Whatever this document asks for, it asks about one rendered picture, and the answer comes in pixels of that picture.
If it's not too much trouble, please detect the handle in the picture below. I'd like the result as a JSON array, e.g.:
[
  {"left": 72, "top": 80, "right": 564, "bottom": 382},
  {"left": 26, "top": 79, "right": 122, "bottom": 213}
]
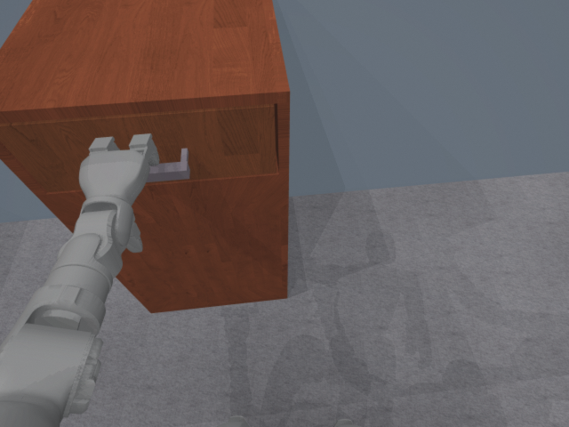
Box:
[{"left": 147, "top": 148, "right": 190, "bottom": 182}]

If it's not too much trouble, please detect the robot left forearm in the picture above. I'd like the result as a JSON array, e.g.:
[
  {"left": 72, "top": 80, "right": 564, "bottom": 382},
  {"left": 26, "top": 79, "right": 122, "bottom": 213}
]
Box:
[{"left": 0, "top": 196, "right": 133, "bottom": 366}]

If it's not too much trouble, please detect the drawer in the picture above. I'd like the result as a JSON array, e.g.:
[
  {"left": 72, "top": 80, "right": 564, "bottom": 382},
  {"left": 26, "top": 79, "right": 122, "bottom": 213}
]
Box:
[{"left": 0, "top": 104, "right": 276, "bottom": 192}]

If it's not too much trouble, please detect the left robot upper arm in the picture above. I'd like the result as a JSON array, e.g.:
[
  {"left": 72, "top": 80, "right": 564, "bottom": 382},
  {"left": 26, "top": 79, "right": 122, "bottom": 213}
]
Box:
[{"left": 0, "top": 323, "right": 103, "bottom": 427}]

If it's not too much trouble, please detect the robot left hand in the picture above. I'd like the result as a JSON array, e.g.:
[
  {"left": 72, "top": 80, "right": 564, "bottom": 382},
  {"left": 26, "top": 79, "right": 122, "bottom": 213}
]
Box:
[{"left": 79, "top": 133, "right": 159, "bottom": 253}]

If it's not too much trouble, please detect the cabinet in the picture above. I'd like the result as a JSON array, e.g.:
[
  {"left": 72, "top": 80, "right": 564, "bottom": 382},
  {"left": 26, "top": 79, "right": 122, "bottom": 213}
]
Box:
[{"left": 0, "top": 0, "right": 290, "bottom": 313}]

